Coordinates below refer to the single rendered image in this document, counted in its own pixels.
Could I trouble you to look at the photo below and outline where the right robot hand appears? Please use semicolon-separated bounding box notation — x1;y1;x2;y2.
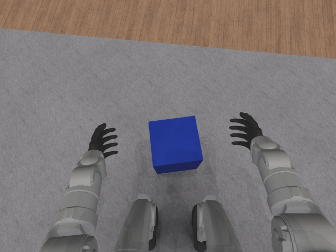
229;112;263;150

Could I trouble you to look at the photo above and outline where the left robot upper arm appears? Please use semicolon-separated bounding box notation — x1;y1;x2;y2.
40;234;98;252

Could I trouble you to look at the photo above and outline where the robot left shin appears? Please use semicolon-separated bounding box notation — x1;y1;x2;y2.
132;194;154;239

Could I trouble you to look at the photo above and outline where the left robot hand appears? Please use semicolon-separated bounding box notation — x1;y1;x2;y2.
88;123;118;159

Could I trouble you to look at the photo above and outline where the right robot upper arm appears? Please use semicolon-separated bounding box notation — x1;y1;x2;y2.
271;213;336;252

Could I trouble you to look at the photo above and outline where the left robot forearm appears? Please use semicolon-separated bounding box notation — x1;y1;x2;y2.
39;150;107;252

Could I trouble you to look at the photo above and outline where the carton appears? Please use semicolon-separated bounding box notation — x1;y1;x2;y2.
149;116;203;174

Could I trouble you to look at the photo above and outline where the robot right foot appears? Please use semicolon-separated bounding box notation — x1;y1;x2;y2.
192;204;207;252

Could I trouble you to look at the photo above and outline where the right robot forearm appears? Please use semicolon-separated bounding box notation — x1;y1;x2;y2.
250;135;336;234

